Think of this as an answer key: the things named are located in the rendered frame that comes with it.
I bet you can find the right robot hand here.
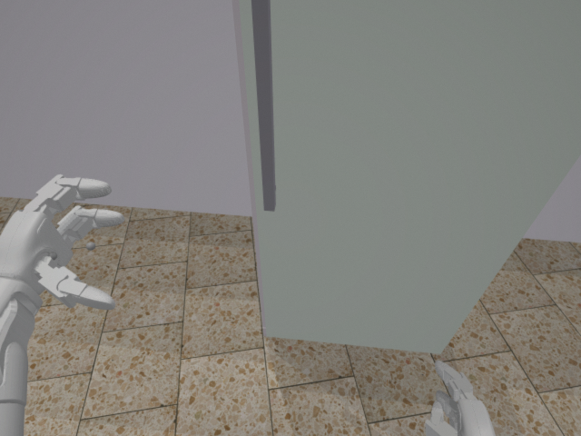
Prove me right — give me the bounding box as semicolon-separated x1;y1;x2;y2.
425;361;496;436

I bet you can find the handle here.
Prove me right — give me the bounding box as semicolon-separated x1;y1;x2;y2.
251;0;276;212

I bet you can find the left robot hand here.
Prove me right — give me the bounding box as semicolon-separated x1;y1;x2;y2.
0;174;124;310

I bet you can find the robot left forearm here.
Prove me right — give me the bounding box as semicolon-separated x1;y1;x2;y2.
0;276;43;436

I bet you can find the fridge door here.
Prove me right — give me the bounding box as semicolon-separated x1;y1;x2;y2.
239;0;581;354

